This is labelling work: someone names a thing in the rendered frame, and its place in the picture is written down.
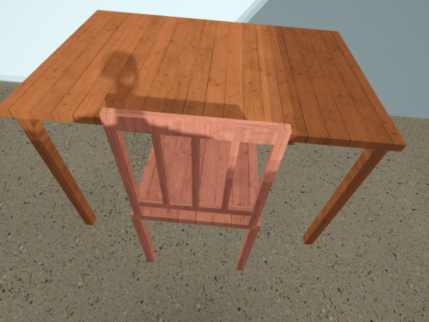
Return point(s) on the table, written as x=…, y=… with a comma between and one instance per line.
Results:
x=304, y=77

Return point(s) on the chair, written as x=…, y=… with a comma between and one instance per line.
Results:
x=201, y=170

